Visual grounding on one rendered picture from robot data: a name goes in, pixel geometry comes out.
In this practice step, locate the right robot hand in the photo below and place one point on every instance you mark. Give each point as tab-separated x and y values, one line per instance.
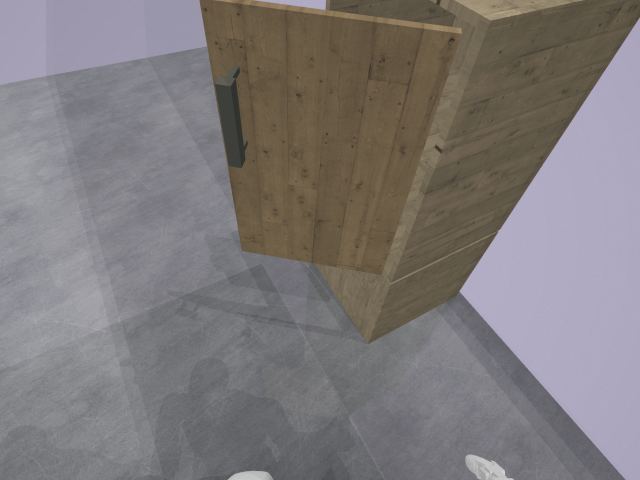
484	469

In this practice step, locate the handle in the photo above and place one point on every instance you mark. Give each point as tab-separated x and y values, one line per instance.
227	96

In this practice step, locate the cupboard door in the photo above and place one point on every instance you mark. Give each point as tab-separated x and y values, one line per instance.
336	109

